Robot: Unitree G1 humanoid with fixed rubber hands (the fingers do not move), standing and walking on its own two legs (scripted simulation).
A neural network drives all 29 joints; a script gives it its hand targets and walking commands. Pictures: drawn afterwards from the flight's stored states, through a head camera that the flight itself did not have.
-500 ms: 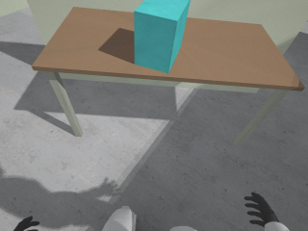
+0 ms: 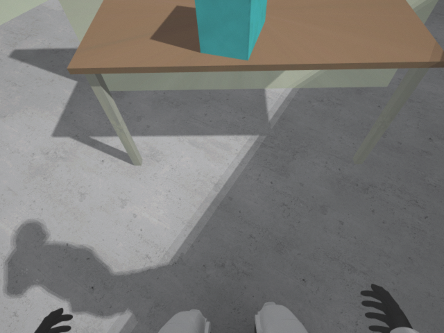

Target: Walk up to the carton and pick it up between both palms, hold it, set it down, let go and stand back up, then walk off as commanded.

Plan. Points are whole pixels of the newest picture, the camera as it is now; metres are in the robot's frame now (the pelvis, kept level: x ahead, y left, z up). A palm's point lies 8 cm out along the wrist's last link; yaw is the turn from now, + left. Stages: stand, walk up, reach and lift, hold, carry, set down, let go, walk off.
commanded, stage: walk off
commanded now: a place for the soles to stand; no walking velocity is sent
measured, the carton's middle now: (234, 1) +1.08 -0.04 +0.02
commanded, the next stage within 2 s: stand in 1.80 s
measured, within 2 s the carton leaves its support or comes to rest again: neither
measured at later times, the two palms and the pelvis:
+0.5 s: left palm out of the picture -0.02 +0.31 -0.05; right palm out of the picture +0.01 -0.31 -0.08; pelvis -0.12 -0.01 +0.01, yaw -3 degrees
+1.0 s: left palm out of the picture +0.01 +0.33 -0.07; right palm out of the picture -0.02 -0.30 -0.07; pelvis -0.11 +0.01 +0.01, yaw -2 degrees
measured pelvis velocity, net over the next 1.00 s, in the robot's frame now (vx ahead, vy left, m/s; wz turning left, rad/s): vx -0.11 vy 0.01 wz -0.04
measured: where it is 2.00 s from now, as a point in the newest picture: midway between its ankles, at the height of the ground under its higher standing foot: outside the picture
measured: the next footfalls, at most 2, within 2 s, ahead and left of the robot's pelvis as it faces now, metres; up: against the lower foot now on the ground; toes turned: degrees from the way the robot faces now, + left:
left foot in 0.02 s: +0.07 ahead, +0.11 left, +0.00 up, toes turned -3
right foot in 0.38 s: -0.09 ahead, -0.12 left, +0.00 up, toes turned +1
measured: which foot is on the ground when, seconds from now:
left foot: up 0.00-0.00, down 0.02-0.42, up 0.44-0.74, down 0.76-1.00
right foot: down 0.00-0.02, up 0.04-0.36, down 0.38-0.78, up 0.80-1.00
